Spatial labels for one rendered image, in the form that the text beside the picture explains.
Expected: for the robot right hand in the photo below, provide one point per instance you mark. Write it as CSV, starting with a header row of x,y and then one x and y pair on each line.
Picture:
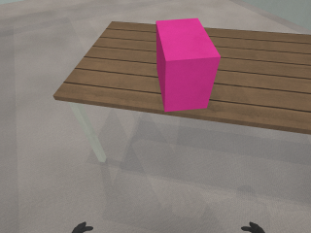
x,y
253,229

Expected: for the table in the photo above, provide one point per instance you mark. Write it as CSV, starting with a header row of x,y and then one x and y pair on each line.
x,y
263,79

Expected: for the robot left hand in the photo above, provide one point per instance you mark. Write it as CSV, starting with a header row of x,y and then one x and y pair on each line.
x,y
81,228

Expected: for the carton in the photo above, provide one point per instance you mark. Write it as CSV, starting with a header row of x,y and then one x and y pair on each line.
x,y
186,62

